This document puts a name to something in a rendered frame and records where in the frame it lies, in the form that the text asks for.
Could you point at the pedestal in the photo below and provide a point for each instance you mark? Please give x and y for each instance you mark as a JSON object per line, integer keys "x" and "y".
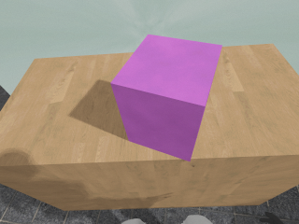
{"x": 63, "y": 142}

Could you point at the robot right thigh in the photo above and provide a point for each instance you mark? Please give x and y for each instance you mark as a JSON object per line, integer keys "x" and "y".
{"x": 196, "y": 219}

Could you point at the carton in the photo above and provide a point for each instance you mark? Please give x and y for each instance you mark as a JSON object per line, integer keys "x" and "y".
{"x": 162, "y": 91}

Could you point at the right robot hand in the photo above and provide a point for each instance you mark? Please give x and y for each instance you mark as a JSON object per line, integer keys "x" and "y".
{"x": 271, "y": 218}

